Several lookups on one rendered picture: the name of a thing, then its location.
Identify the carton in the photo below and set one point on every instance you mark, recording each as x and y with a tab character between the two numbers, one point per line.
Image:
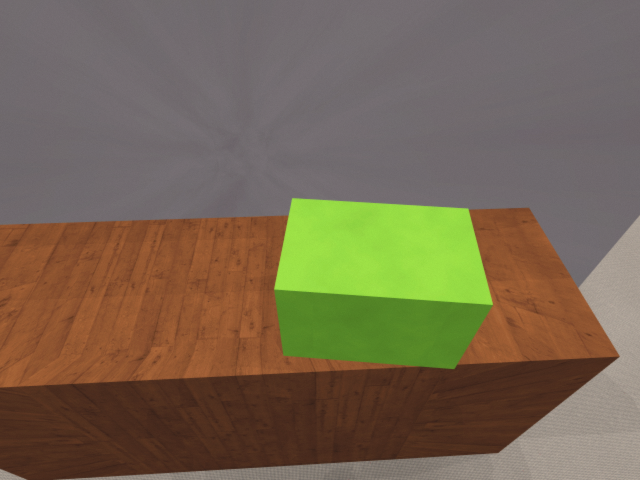
380	283

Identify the pedestal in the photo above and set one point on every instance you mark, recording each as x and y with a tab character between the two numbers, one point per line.
153	346

